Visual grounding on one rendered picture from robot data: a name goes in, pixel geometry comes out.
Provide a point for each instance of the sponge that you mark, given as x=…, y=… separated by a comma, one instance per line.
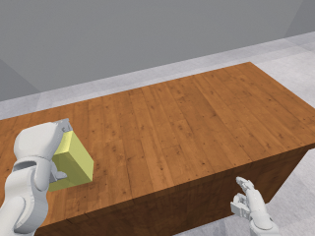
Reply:
x=72, y=158

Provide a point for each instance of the robot left hand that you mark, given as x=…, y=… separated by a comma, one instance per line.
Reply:
x=43, y=141

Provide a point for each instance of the robot right hand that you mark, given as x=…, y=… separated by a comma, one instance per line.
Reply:
x=252, y=201

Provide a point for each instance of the table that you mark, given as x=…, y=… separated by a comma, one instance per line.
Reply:
x=166, y=156

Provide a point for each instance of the robot right forearm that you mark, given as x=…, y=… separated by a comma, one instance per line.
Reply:
x=262, y=224

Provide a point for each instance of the robot left forearm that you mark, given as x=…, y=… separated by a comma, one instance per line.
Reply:
x=25, y=206

